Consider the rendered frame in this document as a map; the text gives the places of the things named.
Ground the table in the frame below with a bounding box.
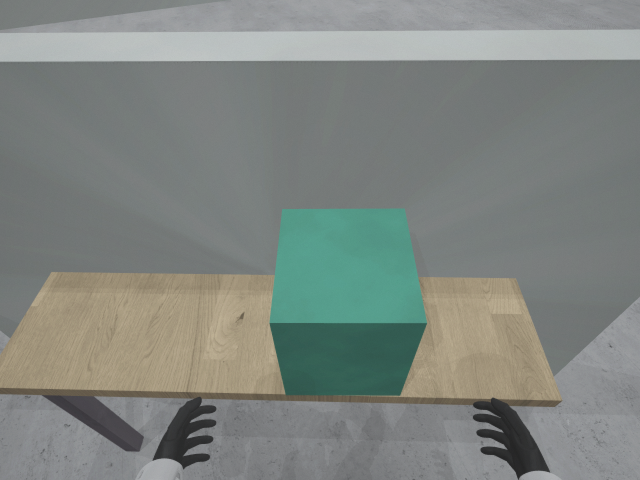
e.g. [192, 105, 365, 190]
[0, 272, 563, 452]

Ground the carton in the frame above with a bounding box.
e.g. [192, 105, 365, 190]
[269, 209, 427, 396]

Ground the left robot hand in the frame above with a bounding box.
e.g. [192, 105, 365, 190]
[152, 397, 216, 470]

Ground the right robot hand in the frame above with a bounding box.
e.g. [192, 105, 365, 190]
[473, 398, 550, 480]

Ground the left robot forearm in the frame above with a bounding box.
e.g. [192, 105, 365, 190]
[135, 458, 184, 480]

